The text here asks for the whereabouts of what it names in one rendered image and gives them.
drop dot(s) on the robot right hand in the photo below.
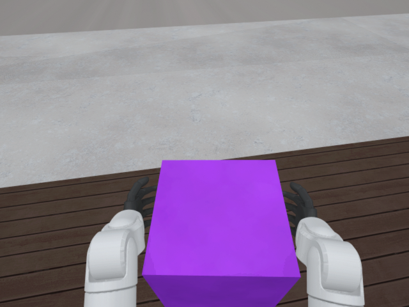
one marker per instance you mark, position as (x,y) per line
(305,206)

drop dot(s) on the robot right forearm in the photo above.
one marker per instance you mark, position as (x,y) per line
(334,269)

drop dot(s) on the robot left hand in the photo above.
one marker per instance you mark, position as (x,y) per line
(135,201)

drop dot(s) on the carton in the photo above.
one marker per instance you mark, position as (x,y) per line
(220,235)

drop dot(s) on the robot left forearm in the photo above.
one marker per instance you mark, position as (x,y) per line
(111,264)

